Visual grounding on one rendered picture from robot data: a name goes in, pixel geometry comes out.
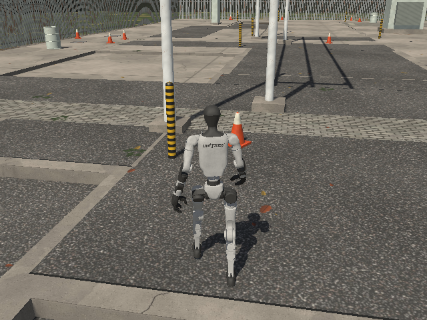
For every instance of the robot right shin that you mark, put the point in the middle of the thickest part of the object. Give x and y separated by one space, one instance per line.
231 254

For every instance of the right robot upper arm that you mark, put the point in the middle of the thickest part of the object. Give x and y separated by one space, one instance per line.
236 149

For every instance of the robot left hand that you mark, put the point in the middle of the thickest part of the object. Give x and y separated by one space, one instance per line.
174 202

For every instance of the right robot thigh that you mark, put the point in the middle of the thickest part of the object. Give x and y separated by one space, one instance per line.
230 206

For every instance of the left robot upper arm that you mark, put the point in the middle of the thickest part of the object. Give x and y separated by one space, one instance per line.
188 153

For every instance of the robot right forearm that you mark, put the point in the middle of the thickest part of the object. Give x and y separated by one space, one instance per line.
242 171

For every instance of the robot left forearm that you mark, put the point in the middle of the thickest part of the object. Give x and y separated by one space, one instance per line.
180 182

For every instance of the robot right hand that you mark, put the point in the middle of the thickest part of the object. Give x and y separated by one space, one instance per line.
239 182

